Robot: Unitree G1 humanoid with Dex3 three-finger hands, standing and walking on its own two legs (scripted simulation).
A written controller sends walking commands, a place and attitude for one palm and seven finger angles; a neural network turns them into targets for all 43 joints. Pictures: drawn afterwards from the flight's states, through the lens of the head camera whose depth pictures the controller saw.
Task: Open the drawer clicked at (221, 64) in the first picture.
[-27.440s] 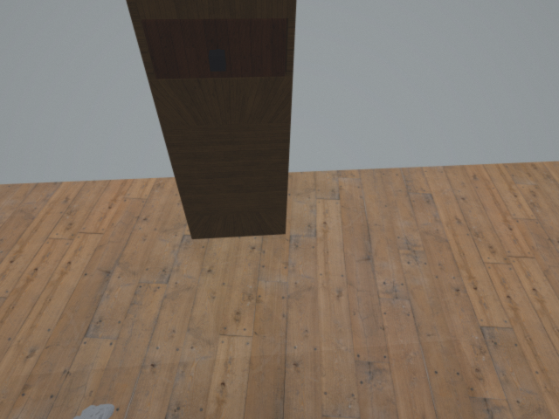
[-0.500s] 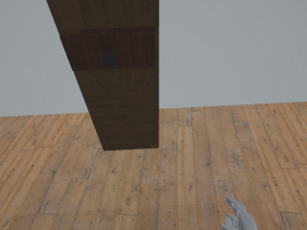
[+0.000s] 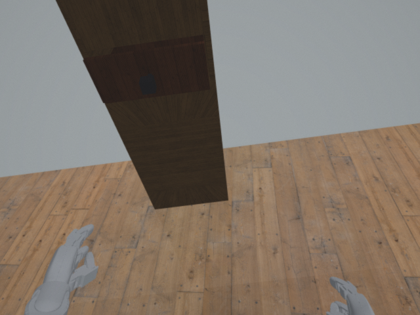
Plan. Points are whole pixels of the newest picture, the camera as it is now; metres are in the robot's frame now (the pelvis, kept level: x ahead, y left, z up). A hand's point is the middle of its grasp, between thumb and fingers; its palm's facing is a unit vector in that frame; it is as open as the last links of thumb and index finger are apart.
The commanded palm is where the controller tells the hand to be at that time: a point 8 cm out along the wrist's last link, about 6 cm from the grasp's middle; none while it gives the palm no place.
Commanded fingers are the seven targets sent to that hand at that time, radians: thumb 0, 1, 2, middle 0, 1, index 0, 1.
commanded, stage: let the arm hang, fingers relaxed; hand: left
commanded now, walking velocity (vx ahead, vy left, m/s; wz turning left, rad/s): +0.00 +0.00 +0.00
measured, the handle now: (148, 81) +0.78 +0.22 +0.10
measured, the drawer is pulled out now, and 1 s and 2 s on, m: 0.06 0.06 0.06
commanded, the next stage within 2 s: look to check the result in 0.92 s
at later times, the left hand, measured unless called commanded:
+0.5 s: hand out of the picture -0.07 +0.21 -0.14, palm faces +0.06 -0.94 -0.33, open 7.3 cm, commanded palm none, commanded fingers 0.00 0.90 0.90 -0.20 -0.30 -0.20 -0.30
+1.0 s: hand out of the picture +0.10 +0.18 -0.14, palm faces +0.01 -0.96 -0.27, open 7.4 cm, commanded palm none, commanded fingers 0.00 0.90 0.90 -0.20 -0.30 -0.20 -0.30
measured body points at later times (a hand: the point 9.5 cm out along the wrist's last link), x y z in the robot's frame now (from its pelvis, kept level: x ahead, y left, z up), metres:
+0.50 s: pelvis +0.00 -0.02 +0.02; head +0.01 -0.04 +0.47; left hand -0.07 +0.26 -0.12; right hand +0.03 -0.26 -0.15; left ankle +0.06 +0.10 -0.72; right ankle -0.01 -0.11 -0.72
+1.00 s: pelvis +0.02 -0.03 +0.02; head +0.04 -0.04 +0.47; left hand +0.10 +0.23 -0.12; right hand +0.06 -0.30 -0.13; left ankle +0.06 +0.10 -0.72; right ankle -0.01 -0.11 -0.72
